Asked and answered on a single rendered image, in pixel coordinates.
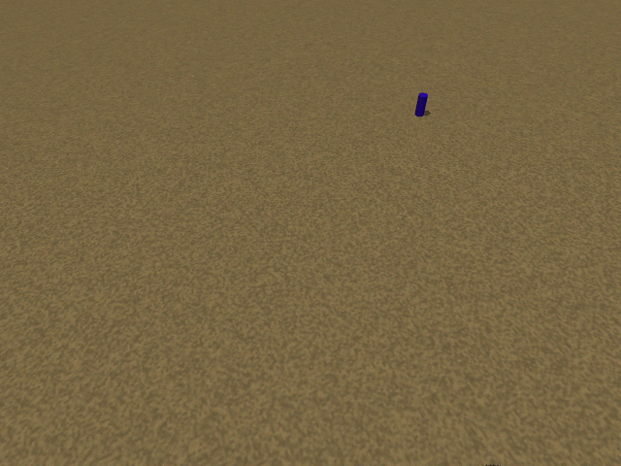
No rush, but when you can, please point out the can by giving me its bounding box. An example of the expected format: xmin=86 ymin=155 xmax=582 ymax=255
xmin=415 ymin=92 xmax=428 ymax=117

